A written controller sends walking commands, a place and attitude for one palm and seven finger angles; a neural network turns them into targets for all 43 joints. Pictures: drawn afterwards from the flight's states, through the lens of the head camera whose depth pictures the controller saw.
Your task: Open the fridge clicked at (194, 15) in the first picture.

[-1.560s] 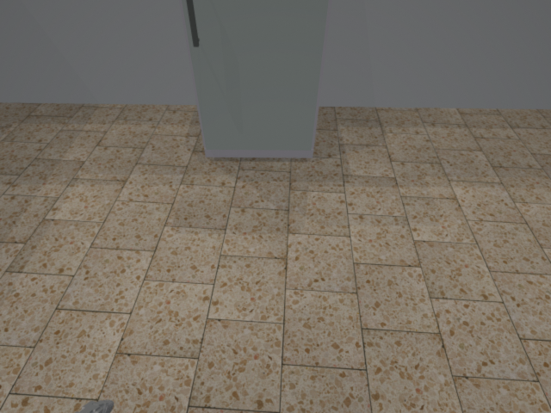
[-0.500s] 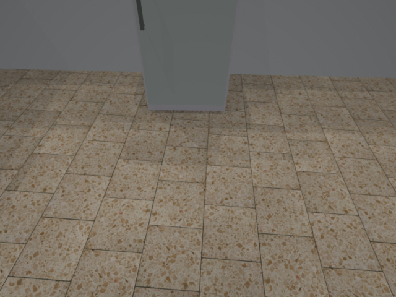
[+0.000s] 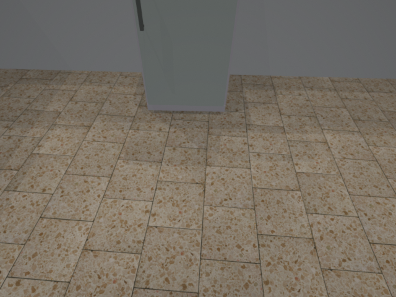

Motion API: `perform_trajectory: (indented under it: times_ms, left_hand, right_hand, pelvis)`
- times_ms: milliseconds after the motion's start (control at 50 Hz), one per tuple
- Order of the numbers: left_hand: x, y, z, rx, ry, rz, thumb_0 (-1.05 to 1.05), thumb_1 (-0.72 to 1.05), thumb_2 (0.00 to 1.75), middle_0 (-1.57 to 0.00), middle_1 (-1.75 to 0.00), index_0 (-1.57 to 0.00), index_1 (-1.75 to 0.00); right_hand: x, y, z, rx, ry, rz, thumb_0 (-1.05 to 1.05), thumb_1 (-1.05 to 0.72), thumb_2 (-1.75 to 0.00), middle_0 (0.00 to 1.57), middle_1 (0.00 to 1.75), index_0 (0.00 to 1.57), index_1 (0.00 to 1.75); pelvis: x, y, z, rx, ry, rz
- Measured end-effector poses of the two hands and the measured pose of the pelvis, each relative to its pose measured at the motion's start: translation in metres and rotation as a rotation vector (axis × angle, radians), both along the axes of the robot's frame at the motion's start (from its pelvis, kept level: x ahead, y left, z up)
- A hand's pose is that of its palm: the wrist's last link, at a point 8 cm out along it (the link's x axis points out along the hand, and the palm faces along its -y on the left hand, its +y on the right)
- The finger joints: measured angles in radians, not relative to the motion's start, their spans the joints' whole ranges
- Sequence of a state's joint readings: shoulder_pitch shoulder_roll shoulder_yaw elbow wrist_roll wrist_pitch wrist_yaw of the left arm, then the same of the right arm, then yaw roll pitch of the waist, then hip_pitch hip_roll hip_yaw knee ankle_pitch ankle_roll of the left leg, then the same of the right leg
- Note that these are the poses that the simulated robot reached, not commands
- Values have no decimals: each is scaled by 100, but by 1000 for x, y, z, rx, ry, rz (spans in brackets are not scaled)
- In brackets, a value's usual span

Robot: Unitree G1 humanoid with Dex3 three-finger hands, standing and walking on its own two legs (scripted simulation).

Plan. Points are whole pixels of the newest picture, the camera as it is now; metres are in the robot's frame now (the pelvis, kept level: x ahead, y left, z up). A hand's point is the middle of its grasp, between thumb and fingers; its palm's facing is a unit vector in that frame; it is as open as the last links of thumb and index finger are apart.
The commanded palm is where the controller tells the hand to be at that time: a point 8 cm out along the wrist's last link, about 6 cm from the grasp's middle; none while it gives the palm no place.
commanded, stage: walk to a spot facing it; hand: left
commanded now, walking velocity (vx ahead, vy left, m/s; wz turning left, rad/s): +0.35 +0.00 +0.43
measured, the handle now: out of the picture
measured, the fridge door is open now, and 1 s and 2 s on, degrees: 0 0 0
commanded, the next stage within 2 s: turn to face it in 1.86 s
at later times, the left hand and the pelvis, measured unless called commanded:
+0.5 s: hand out of the picture +0.09 +0.24 -0.18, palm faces +0.13 -0.98 -0.15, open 7.4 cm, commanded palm none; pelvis +0.11 +0.06 +0.00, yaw +9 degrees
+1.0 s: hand (124, 215) +0.36 +0.24 -0.17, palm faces +0.30 -0.93 -0.22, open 7.2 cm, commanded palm none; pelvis +0.35 +0.04 -0.01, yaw +16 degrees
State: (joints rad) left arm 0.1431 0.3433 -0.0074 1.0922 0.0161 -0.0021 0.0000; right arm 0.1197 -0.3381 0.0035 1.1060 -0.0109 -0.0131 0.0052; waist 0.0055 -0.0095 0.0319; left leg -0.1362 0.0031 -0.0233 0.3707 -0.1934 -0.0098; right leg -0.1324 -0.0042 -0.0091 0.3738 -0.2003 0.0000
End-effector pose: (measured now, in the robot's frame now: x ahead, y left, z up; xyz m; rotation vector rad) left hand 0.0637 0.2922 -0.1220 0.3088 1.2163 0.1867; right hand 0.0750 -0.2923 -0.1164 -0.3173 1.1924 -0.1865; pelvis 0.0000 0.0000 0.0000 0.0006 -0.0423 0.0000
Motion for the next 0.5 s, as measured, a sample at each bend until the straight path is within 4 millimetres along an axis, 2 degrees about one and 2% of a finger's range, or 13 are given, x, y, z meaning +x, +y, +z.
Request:
perform_trajectory:
  times_ms: [60, 140, 220, 340, 380, 420, 500]
  left_hand:
    - [-2, -3, -2, -1, 6, 9, 0, 91, 90, -20, -30, -20, -30]
    - [-12, -12, -13, -41, 28, 40, 0, 91, 90, -20, -30, -20, -29]
    - [-32, -18, -27, -101, 57, 108, 0, 91, 90, -20, -30, -20, -29]
    - [-57, -13, -51, -172, 187, 191, 0, 91, 90, -20, -30, -20, -29]
    - [-52, -12, -48, -182, 225, 187, 0, 91, 90, -20, -30, -20, -29]
    - [-37, -9, -43, -189, 225, 185, 1, 91, 90, -20, -30, -20, -29]
    - [12, -4, -33, -194, 154, 193, 1, 91, 90, -20, -30, -20, -29]
  right_hand:
    - [-3, 3, -3, 4, 13, 1, 1, -91, -90, 20, 30, 21, 30]
    - [-12, 17, -12, 31, 66, 3, 0, -91, -90, 20, 30, 20, 30]
    - [-19, 41, -17, 55, 141, 10, 1, -91, -90, 20, 30, 20, 30]
    - [-13, 83, -25, 73, 174, 2, 1, -91, -90, 20, 30, 20, 30]
    - [-15, 97, -23, 87, 188, -26, 0, -91, -90, 20, 30, 20, 30]
    - [-18, 110, -20, 102, 219, -44, 0, -91, -90, 20, 30, 20, 30]
    - [-21, 132, -13, 134, 308, -55, 0, -91, -90, 20, 30, 20, 30]
  pelvis:
    - [2, 0, -1, -1, 4, 5]
    - [12, 2, -4, -8, 16, 23]
    - [28, 12, -7, -20, 24, 68]
    - [58, 40, -18, -17, 26, 107]
    - [70, 47, -15, -14, 32, 103]
    - [83, 51, -10, -15, 39, 116]
    - [110, 57, -2, -17, 46, 149]
